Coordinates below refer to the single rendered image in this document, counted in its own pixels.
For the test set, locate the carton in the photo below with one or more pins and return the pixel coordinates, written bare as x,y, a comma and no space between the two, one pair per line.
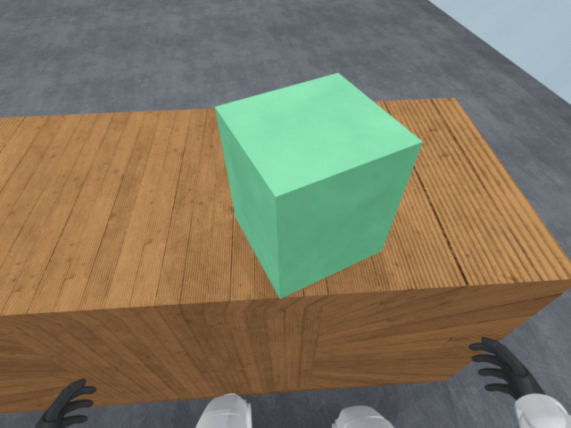
316,172

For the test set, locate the robot right forearm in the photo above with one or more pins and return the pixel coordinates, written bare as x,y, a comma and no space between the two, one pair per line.
541,411

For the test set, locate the pedestal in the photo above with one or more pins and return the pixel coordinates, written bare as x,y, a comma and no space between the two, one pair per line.
122,262

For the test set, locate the robot left hand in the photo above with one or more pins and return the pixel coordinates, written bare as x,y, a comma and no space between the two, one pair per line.
54,416

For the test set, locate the robot right hand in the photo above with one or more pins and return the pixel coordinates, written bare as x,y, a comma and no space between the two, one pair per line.
520,380

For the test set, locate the robot thigh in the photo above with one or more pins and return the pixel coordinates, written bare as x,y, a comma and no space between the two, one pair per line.
228,411
360,417

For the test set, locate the right robot thigh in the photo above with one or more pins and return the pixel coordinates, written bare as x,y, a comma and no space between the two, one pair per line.
360,417

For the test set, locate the left robot thigh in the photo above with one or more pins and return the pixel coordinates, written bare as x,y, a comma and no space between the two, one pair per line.
228,411

